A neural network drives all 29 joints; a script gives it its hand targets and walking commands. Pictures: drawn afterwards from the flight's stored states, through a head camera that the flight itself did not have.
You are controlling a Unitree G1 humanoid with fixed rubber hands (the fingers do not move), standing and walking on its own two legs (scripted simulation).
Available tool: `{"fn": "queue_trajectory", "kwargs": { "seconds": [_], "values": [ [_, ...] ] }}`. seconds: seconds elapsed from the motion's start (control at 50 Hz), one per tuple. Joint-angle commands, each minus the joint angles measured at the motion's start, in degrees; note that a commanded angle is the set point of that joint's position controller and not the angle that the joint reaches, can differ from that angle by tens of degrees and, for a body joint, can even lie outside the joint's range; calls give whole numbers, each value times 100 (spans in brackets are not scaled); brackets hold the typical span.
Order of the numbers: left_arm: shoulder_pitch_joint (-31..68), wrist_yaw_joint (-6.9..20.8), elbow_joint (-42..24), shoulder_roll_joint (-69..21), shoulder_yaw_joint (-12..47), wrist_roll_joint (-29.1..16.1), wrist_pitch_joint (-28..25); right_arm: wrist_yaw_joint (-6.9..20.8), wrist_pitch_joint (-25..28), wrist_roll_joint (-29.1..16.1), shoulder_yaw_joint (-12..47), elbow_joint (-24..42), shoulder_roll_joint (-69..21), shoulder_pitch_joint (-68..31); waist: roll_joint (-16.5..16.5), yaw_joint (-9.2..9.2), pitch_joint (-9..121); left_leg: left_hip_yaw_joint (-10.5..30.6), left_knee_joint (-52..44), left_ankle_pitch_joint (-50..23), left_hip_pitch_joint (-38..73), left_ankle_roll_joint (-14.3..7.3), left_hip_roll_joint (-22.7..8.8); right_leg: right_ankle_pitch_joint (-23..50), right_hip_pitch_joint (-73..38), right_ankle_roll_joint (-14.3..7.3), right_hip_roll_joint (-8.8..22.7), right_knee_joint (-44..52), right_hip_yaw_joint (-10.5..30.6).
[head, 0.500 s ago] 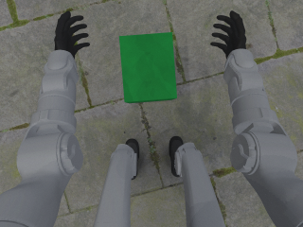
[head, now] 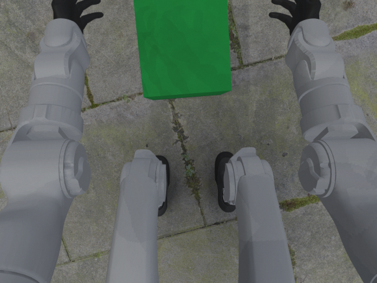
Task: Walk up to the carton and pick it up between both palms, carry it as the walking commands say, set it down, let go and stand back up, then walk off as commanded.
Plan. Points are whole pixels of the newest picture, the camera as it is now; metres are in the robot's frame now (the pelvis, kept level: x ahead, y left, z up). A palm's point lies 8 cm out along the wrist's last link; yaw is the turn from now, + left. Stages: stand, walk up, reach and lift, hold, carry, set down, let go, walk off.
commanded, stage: reach and lift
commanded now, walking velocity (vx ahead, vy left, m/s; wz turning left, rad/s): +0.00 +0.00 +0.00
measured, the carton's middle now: (183, 46) +0.56 +0.02 -0.39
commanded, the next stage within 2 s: none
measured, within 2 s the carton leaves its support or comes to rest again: neither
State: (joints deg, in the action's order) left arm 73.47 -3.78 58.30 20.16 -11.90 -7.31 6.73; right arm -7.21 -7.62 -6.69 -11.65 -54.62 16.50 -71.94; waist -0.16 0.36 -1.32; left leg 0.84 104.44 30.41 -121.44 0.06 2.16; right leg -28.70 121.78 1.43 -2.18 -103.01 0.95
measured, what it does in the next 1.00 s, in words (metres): lowers itself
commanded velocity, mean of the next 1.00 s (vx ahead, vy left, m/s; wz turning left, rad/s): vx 0.00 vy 0.00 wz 0.00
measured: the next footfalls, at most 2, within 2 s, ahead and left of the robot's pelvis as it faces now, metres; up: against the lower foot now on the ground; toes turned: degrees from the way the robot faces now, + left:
none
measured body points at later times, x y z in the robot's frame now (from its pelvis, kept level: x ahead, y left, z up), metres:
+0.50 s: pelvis -0.01 +0.00 -0.10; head +0.36 +0.01 +0.15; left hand +0.54 +0.21 -0.28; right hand +0.54 -0.17 -0.28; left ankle +0.09 +0.11 -0.44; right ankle +0.11 -0.12 -0.44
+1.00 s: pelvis -0.01 +0.00 -0.12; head +0.36 +0.01 +0.12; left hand +0.53 +0.20 -0.31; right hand +0.54 -0.16 -0.31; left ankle +0.09 +0.11 -0.44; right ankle +0.10 -0.12 -0.44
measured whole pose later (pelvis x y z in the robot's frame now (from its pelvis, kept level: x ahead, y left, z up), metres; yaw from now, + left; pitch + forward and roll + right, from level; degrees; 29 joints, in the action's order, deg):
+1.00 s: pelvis -0.01 +0.00 -0.12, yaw +1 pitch +35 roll -1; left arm 85.6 -4.8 71.0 23.3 -1.7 -15.6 0.9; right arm -6.9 -1.0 -14.4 -3.9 -69.1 19.7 -84.6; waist 0.2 0.1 -23.6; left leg -0.4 129.0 33.7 -130.4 -0.6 0.8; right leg -32.4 130.6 0.9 -0.9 -127.9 -0.1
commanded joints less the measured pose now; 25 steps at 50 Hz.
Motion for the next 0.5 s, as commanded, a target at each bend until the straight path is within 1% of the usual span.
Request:
{"fn": "queue_trajectory", "kwargs": {
  "seconds": [0.0,0.08,0.26,0.38,0.48],
  "values": [
    [1450,-19,-261,671,-13,-23,-168,-9,180,-19,-20,284,618,-1436,-52,6,6035,-226,-639,-1611,3028,130,52,1356,-3174,81,-145,336,-388],
    [1582,-55,-84,693,61,-60,-255,-13,285,-55,3,69,673,-1558,-55,6,5846,-192,-315,-1607,2844,125,35,1348,-2919,84,-110,-10,-374],
    [2006,-151,-32,850,361,-342,-398,-58,459,-339,233,-78,865,-1988,-66,23,5868,-150,401,-1728,2837,115,-38,1461,-2852,65,-55,-700,-311],
    [2171,-153,132,919,560,-532,-483,-51,552,-538,421,-287,922,-2189,-48,34,5624,-117,796,-1746,2684,123,-90,1503,-2756,64,-7,-1091,-247],
    [2289,-127,412,951,718,-648,-557,-21,628,-636,540,-586,914,-2351,-9,15,5172,-65,1054,-1647,2364,135,-132,1450,-2550,68,54,-1365,-190]
  ]
}}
